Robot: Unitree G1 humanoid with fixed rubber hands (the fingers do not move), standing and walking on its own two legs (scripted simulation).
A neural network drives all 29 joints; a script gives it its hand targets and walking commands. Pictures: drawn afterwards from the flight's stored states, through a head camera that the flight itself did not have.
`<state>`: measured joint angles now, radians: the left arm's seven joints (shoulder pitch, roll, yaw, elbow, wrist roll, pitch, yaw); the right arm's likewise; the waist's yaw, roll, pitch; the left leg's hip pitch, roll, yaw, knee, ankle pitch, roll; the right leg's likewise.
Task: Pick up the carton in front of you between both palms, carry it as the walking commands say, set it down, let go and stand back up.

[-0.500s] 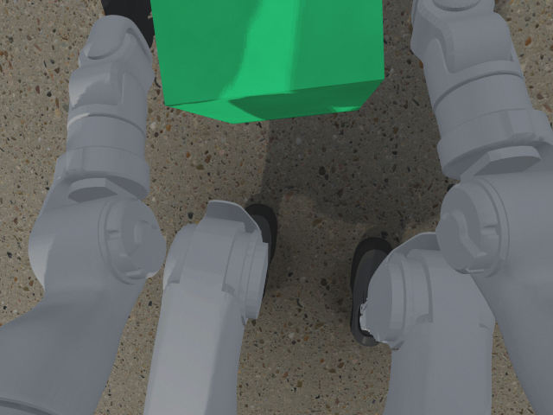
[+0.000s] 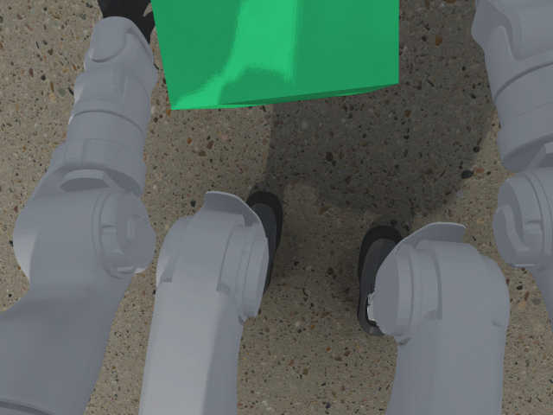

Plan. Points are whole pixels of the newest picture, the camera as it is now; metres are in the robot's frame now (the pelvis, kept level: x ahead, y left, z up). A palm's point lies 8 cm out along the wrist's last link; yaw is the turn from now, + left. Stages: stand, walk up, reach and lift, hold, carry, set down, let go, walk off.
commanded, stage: set down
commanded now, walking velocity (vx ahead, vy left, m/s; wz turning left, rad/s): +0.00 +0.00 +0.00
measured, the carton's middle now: (284, 10) +0.53 +0.09 -0.24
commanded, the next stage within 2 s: let go in 1.10 s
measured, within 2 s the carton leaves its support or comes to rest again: neither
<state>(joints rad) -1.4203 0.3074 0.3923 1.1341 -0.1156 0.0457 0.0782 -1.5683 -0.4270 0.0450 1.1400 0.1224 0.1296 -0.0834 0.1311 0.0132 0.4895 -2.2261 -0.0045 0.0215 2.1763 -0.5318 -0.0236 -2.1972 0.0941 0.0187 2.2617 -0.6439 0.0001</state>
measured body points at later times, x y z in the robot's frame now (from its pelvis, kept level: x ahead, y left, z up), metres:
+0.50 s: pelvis +0.01 +0.01 +0.08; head +0.35 +0.03 +0.37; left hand +0.52 +0.27 -0.04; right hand +0.61 -0.10 -0.03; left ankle +0.13 +0.12 -0.33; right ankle +0.10 -0.11 -0.33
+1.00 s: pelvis +0.03 +0.00 +0.21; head +0.35 +0.02 +0.53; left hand +0.52 +0.28 +0.11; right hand +0.62 -0.11 +0.11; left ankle +0.13 +0.12 -0.33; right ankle +0.09 -0.11 -0.33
